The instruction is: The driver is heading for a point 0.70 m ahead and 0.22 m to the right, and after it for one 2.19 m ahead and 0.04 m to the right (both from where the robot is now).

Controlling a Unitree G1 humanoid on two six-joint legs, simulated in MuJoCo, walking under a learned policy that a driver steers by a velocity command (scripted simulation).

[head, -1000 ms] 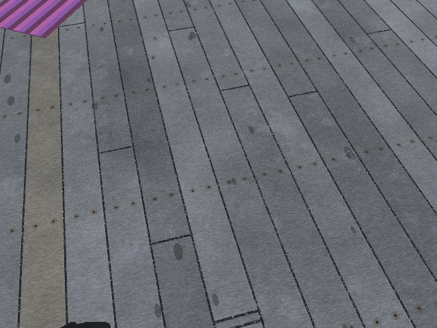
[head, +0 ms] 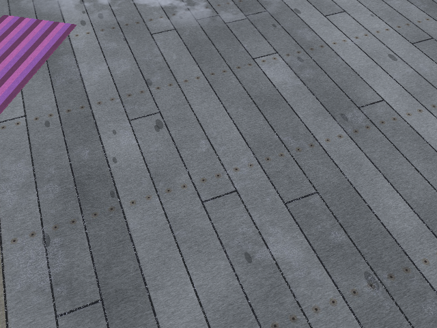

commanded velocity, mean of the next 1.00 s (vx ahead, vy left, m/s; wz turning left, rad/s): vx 0.50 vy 0.00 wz -0.53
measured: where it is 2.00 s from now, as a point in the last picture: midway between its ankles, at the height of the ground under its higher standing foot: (303, 169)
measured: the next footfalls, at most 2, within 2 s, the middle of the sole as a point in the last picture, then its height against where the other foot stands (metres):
right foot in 0.14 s outside the picture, level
left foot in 0.62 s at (214, 305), level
